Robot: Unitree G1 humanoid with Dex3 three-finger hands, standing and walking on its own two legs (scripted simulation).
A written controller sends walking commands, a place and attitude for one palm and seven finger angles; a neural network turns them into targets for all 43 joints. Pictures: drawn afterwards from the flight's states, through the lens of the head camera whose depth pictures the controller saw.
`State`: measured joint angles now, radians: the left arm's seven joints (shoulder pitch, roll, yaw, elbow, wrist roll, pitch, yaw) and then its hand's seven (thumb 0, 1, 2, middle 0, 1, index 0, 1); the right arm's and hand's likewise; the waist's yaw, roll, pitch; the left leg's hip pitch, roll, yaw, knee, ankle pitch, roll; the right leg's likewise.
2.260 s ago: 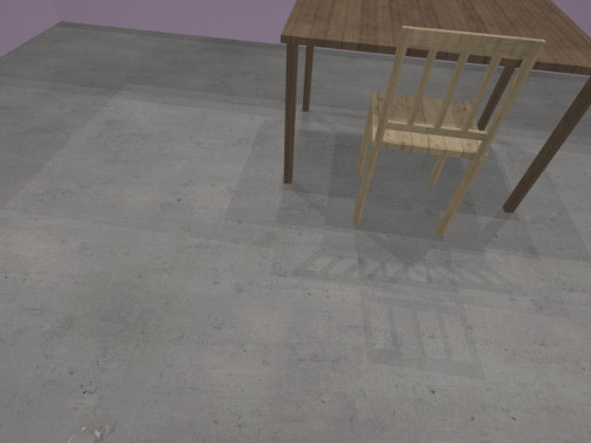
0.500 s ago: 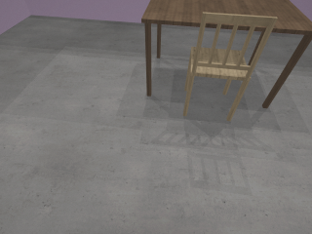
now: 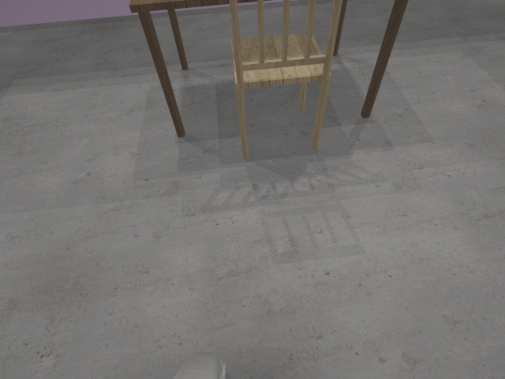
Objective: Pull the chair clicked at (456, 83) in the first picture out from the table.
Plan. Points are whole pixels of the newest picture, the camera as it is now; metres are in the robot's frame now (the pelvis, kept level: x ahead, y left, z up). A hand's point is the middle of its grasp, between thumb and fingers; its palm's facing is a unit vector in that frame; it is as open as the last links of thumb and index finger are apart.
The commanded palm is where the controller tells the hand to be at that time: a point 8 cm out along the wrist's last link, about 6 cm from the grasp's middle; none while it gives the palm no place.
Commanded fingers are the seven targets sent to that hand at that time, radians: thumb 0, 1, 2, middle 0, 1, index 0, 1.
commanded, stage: walk to a spot facing it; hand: left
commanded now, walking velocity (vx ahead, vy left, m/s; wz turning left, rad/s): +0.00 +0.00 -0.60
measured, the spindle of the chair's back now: (285, 26) +1.28 -0.01 -0.09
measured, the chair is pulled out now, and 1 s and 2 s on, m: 0.00 0.00 0.00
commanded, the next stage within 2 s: none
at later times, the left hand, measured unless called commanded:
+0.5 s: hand out of the picture +0.09 +0.26 -0.17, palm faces -0.16 -0.97 -0.21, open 7.4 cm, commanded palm none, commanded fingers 0.00 0.90 0.90 -0.20 -0.30 -0.20 -0.30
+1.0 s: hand (242, 271) +0.35 +0.07 -0.19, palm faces -0.63 -0.77 -0.09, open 7.4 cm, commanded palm none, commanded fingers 0.00 0.90 0.90 -0.20 -0.30 -0.20 -0.30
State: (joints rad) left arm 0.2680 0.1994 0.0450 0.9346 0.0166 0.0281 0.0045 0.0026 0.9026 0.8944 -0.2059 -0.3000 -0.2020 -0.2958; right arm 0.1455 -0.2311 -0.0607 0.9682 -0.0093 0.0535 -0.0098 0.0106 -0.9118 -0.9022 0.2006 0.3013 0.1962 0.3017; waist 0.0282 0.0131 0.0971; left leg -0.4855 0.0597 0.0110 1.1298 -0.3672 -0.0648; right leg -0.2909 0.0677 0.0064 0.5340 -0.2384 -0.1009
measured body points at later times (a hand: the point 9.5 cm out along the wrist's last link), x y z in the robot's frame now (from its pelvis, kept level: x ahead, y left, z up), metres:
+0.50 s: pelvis +0.01 +0.06 +0.00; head +0.03 +0.09 +0.45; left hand +0.10 +0.31 -0.16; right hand +0.05 -0.21 -0.11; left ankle +0.02 +0.17 -0.74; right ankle +0.02 -0.05 -0.72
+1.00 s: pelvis +0.16 +0.01 -0.02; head +0.22 +0.00 +0.43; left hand +0.39 +0.11 -0.18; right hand -0.09 -0.06 -0.13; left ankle +0.02 +0.17 -0.73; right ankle +0.20 -0.12 -0.72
